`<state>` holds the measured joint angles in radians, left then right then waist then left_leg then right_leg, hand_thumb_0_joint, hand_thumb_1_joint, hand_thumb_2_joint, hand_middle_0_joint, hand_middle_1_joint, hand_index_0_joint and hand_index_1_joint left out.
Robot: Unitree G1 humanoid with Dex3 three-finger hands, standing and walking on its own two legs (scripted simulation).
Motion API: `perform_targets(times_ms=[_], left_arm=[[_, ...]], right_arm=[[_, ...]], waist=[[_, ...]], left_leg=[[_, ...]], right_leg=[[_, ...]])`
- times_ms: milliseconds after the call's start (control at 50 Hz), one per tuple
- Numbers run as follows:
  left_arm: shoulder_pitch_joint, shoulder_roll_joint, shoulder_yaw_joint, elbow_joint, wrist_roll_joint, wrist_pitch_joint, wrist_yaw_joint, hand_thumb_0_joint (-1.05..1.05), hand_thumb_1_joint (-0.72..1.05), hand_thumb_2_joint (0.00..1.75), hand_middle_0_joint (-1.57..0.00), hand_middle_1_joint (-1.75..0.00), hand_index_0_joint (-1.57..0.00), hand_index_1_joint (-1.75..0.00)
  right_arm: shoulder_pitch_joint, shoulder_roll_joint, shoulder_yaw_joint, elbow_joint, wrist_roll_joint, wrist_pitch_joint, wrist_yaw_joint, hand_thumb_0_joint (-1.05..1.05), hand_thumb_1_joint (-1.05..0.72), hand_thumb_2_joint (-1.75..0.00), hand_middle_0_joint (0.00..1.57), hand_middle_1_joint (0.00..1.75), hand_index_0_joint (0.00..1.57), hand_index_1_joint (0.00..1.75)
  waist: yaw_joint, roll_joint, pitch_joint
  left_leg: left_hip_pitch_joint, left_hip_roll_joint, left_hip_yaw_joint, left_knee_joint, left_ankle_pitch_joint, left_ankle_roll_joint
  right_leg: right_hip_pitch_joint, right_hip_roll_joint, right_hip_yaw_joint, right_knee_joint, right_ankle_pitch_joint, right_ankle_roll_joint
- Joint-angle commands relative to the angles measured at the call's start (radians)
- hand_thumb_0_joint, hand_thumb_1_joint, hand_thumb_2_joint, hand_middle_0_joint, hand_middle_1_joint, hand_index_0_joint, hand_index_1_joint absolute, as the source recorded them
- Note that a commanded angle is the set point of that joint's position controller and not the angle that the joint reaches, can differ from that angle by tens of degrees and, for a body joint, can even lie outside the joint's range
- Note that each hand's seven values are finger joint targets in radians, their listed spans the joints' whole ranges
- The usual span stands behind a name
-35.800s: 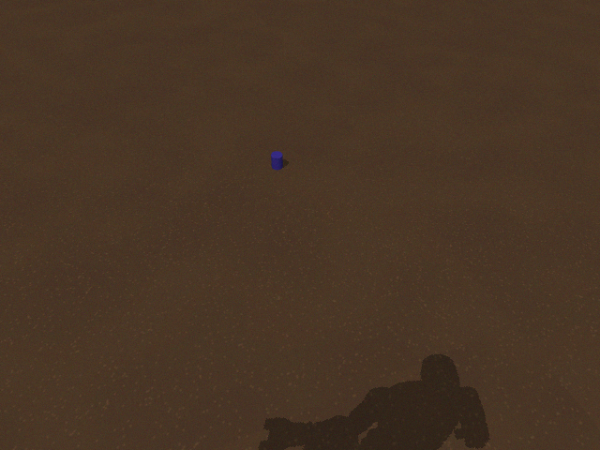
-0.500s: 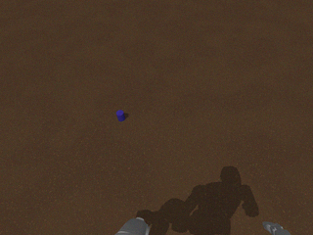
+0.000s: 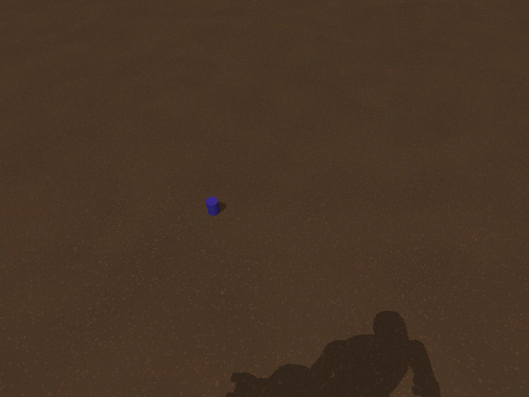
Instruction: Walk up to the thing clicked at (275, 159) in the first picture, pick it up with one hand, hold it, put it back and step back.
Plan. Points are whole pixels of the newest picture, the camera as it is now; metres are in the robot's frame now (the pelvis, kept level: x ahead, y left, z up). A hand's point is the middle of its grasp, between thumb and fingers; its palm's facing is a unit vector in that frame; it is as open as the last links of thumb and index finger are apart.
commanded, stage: step back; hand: left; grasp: from above
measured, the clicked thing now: (213, 206) +1.09 +0.29 -0.73
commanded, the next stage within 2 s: stand in 0.52 s
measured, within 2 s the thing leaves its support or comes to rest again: neither
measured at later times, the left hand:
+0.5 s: hand out of the picture +0.15 +0.29 -0.14, palm faces -0.01 -0.93 -0.37, open 7.4 cm
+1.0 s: hand out of the picture +0.12 +0.28 -0.14, palm faces -0.04 -0.94 -0.33, open 7.4 cm
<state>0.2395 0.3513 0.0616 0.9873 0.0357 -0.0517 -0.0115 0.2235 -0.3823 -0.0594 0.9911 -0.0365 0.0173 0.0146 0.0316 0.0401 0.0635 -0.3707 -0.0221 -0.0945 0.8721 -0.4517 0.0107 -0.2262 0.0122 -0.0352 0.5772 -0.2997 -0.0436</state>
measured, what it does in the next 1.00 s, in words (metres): steps on the spot: left foot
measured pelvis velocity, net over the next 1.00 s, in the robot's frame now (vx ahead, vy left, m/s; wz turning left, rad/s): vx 0.04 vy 0.03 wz -0.02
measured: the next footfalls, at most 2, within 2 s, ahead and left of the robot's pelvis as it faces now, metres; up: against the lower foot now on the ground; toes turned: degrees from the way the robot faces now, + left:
left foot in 0.14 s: +0.11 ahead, +0.15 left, +0.00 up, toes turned +1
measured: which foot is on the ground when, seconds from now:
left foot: up 0.00-0.12, down 0.14-1.00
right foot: down 0.00-1.00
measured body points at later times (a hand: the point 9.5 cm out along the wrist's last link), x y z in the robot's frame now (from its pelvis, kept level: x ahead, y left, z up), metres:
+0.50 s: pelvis +0.05 +0.03 +0.00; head +0.07 +0.03 +0.45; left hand +0.15 +0.34 -0.12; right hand +0.17 -0.26 -0.12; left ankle +0.07 +0.15 -0.73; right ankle +0.02 -0.10 -0.73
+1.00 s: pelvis +0.04 +0.03 +0.02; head +0.05 +0.03 +0.47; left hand +0.12 +0.33 -0.12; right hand +0.12 -0.27 -0.11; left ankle +0.07 +0.15 -0.73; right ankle +0.02 -0.10 -0.73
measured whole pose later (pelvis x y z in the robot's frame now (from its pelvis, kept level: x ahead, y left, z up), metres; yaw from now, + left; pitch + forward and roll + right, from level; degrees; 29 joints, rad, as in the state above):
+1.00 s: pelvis +0.04 +0.03 +0.02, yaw -1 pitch -3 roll +0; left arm 0.09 0.34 0.00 1.15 0.01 -0.02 -0.01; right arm 0.07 -0.35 -0.02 1.15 -0.01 -0.01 0.01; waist -0.01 0.00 0.07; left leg -0.14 0.02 0.03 0.34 -0.14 -0.01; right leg -0.06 -0.02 0.02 0.31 -0.20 0.02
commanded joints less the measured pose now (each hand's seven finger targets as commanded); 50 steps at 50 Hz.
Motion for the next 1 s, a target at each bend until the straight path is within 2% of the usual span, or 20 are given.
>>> perform_targets(times_ms=[0, 40, 80, 100, 120, 140, 160, 180, 220, 260, 300, 360, 420, 480, 500, 620, 760, 800, 940, 980], left_arm=[[-0.081, 0.305, 0.068, -0.085, 0.002, -0.024, 0.026, 0.0, 0.9, 0.9, -0.2, -0.3, -0.2, -0.3], [-0.108, 0.295, 0.058, -0.092, -0.002, -0.018, 0.022, 0.0, 0.9, 0.9, -0.2, -0.3, -0.2, -0.3], [-0.117, 0.276, 0.04, -0.095, -0.012, -0.006, 0.019, 0.0, 0.9, 0.9, -0.2, -0.3, -0.2, -0.3], [-0.09, 0.244, 0.023, -0.092, -0.016, -0.001, 0.019, 0.0, 0.9, 0.9, -0.2, -0.3, -0.2, -0.3], [-0.085, 0.203, 0.009, -0.095, -0.024, 0.002, 0.02, 0.0, 0.9, 0.9, -0.2, -0.3, -0.2, -0.3], [-0.06, 0.168, -0.004, -0.092, -0.042, 0.01, 0.021, 0.0, 0.9, 0.9, -0.2, -0.3, -0.2, -0.3], [-0.055, 0.211, 0.013, -0.062, -0.044, 0.018, 0.027, 0.0, 0.9, 0.9, -0.2, -0.3, -0.2, -0.3], [-0.056, 0.218, 0.008, -0.054, -0.036, 0.016, 0.027, 0.0, 0.9, 0.9, -0.2, -0.3, -0.2, -0.3], [-0.036, 0.209, 0.006, -0.025, -0.03, 0.007, 0.03, 0.0, 0.9, 0.9, -0.2, -0.3, -0.2, -0.3], [-0.047, 0.252, 0.016, -0.01, -0.029, -0.002, 0.03, 0.0, 0.9, 0.9, -0.2, -0.3, -0.2, -0.3], [-0.098, 0.262, 0.017, -0.015, -0.031, -0.004, 0.031, 0.0, 0.9, 0.9, -0.2, -0.3, -0.2, -0.3], [-0.108, 0.248, 0.011, 0.002, -0.033, -0.003, 0.037, 0.0, 0.9, 0.9, -0.2, -0.3, -0.2, -0.3], [-0.133, 0.24, 0.011, 0.006, -0.03, 0.001, 0.039, 0.0, 0.9, 0.9, -0.2, -0.3, -0.2, -0.3], [-0.148, 0.233, 0.006, 0.014, -0.027, 0.004, 0.039, 0.0, 0.9, 0.9, -0.2, -0.3, -0.2, -0.3], [-0.157, 0.2, -0.013, 0.037, -0.036, 0.007, 0.034, 0.0, 0.9, 0.9, -0.2, -0.3, -0.2, -0.3], [-0.188, 0.208, -0.014, 0.061, -0.031, 0.015, 0.029, 0.0, 0.9, 0.9, -0.2, -0.3, -0.2, -0.3], [-0.198, 0.206, -0.017, 0.084, -0.027, 0.015, 0.021, 0.0, 0.9, 0.9, -0.2, -0.3, -0.2, -0.3], [-0.206, 0.215, -0.016, 0.09, -0.026, 0.015, 0.021, 0.0, 0.9, 0.9, -0.2, -0.3, -0.2, -0.3], [-0.202, 0.208, -0.017, 0.099, -0.027, 0.014, 0.018, 0.0, 0.9, 0.9, -0.2, -0.3, -0.2, -0.3], [-0.185, 0.209, -0.018, 0.104, -0.025, 0.017, 0.018, 0.0, 0.9, 0.9, -0.2, -0.3, -0.2, -0.3]], right_arm=[[-0.007, -0.175, -0.045, -0.062, 0.001, -0.031, -0.001, 0.0, -0.9, -0.9, 0.2, 0.3, 0.2, 0.3], [-0.012, -0.162, -0.048, -0.053, -0.002, -0.034, 0.002, 0.0, -0.9, -0.9, 0.2, 0.3, 0.2, 0.3], [-0.009, -0.15, -0.048, -0.038, -0.002, -0.041, -0.003, 0.0, -0.9, -0.9, 0.2, 0.3, 0.2, 0.3], [-0.01, -0.159, -0.049, -0.035, -0.003, -0.048, -0.012, 0.0, -0.9, -0.9, 0.2, 0.3, 0.2, 0.3], [0.003, -0.186, -0.054, -0.032, -0.009, -0.055, -0.02, 0.0, -0.9, -0.9, 0.2, 0.3, 0.2, 0.3], [-0.056, -0.228, -0.05, -0.055, -0.004, -0.06, -0.024, 0.0, -0.9, -0.9, 0.2, 0.3, 0.2, 0.3], [-0.098, -0.266, -0.05, -0.06, 0.006, -0.057, -0.02, 0.0, -0.9, -0.9, 0.2, 0.3, 0.2, 0.3], [-0.132, -0.255, -0.05, -0.059, 0.001, -0.052, -0.017, 0.0, -0.9, -0.9, 0.2, 0.3, 0.2, 0.3], [-0.176, -0.216, -0.032, -0.052, 0.01, -0.048, -0.018, 0.0, -0.9, -0.9, 0.2, 0.3, 0.2, 0.3], [-0.174, -0.183, -0.019, -0.039, 0.021, -0.045, -0.019, 0.0, -0.9, -0.9, 0.2, 0.3, 0.2, 0.3], [-0.158, -0.181, -0.017, -0.015, 0.021, -0.046, -0.021, 0.0, -0.9, -0.9, 0.2, 0.3, 0.2, 0.3], [-0.18, -0.183, -0.019, 0.004, 0.026, -0.047, -0.022, 0.0, -0.9, -0.9, 0.2, 0.3, 0.2, 0.3], [-0.193, -0.176, -0.019, 0.018, 0.027, -0.044, -0.023, 0.0, -0.9, -0.9, 0.2, 0.3, 0.2, 0.3], [-0.224, -0.172, -0.022, 0.026, 0.026, -0.04, -0.023, 0.0, -0.9, -0.9, 0.2, 0.3, 0.2, 0.3], [-0.199, -0.173, -0.007, 0.034, 0.036, -0.044, -0.02, 0.0, -0.9, -0.9, 0.2, 0.3, 0.2, 0.3], [-0.25, -0.17, -0.001, 0.047, 0.029, -0.052, -0.017, 0.0, -0.9, -0.9, 0.2, 0.3, 0.2, 0.3], [-0.261, -0.176, 0.001, 0.066, 0.03, -0.055, -0.016, 0.0, -0.9, -0.9, 0.2, 0.3, 0.2, 0.3], [-0.251, -0.168, 0.003, 0.074, 0.031, -0.052, -0.014, 0.0, -0.9, -0.9, 0.2, 0.3, 0.2, 0.3], [-0.222, -0.175, 0.007, 0.087, 0.029, -0.054, -0.014, 0.0, -0.9, -0.9, 0.2, 0.3, 0.2, 0.3], [-0.222, -0.177, 0.007, 0.088, 0.029, -0.052, -0.014, 0.0, -0.9, -0.9, 0.2, 0.3, 0.2, 0.3]], waist=[[-0.014, -0.178, 0.025], [-0.02, -0.183, 0.008], [-0.042, -0.158, -0.024], [-0.047, -0.112, -0.05], [-0.055, -0.026, -0.095], [-0.022, 0.087, -0.109], [-0.015, 0.091, -0.101], [-0.007, 0.073, -0.087], [0.015, 0.082, -0.09], [-0.003, 0.052, -0.095], [-0.023, 0.002, -0.118], [-0.021, -0.022, -0.161], [-0.026, -0.042, -0.167], [-0.026, -0.049, -0.149], [-0.037, -0.057, -0.149], [-0.024, -0.031, -0.132], [-0.022, -0.016, -0.129], [-0.031, -0.035, -0.099], [-0.035, -0.025, -0.096], [-0.032, -0.022, -0.082]], left_leg=[[-0.043, 0.071, 0.029, -0.076, 0.025, -0.008], [0.049, 0.055, 0.092, -0.186, 0.051, -0.01], [0.184, 0.026, 0.131, -0.355, 0.182, -0.006], [0.254, 0.03, 0.103, -0.425, 0.25, 0.002], [0.284, 0.128, -0.027, -0.465, 0.298, 0.031], [0.248, 0.28, -0.248, -0.541, 0.256, 0.101], [0.122, 0.337, -0.265, -0.534, 0.212, 0.185], [0.09, 0.317, -0.222, -0.517, 0.229, 0.181], [0.107, 0.231, -0.087, -0.441, 0.366, 0.092], [0.084, 0.163, -0.019, -0.395, 0.363, 0.039], [0.157, 0.142, 0.016, -0.384, 0.438, 0.03], [0.223, 0.158, 0.035, -0.361, 0.6, 0.046], [0.235, 0.162, 0.05, -0.374, 0.623, 0.046], [0.243, 0.163, 0.056, -0.398, 0.563, 0.044], [0.269, 0.164, 0.016, -0.444, 0.6, 0.038], [0.307, 0.169, 0.015, -0.512, 0.579, 0.023], [0.315, 0.163, 0.024, -0.558, 0.486, 0.009], [0.294, 0.157, 0.022, -0.577, 0.407, 0.006], [0.275, 0.162, 0.021, -0.588, 0.394, 0.006], [0.269, 0.156, 0.018, -0.6, 0.334, 0.005]], right_leg=[[-0.048, -0.267, 0.296, -0.287, -0.132, -0.125], [-0.083, -0.245, 0.235, -0.248, -0.065, -0.112], [-0.117, -0.213, 0.177, -0.14, 0.099, -0.086], [-0.128, -0.178, 0.143, -0.054, 0.219, -0.056], [-0.135, -0.129, 0.104, 0.042, 0.26, -0.02], [-0.16, -0.032, 0.057, 0.119, 0.082, 0.031], [-0.048, -0.023, 0.049, 0.126, -0.175, 0.033], [-0.007, -0.032, 0.055, 0.083, -0.183, 0.024], [0.053, -0.057, 0.074, -0.078, 0.052, 0.016], [0.086, -0.097, 0.149, -0.108, 0.207, 0.005], [0.076, -0.129, 0.173, -0.099, 0.318, -0.005], [0.097, -0.122, 0.141, -0.097, 0.438, 0.009], [0.113, -0.121, 0.132, -0.1, 0.456, 0.013], [0.102, -0.122, 0.132, -0.119, 0.427, 0.015], [0.108, -0.121, 0.125, -0.151, 0.424, 0.026], [0.132, -0.125, 0.115, -0.225, 0.34, 0.036], [0.14, -0.135, 0.123, -0.286, 0.274, 0.037], [0.124, -0.134, 0.127, -0.304, 0.22, 0.037], [0.14, -0.139, 0.128, -0.313, 0.216, 0.036], [0.113, -0.136, 0.127, -0.325, 0.174, 0.035]])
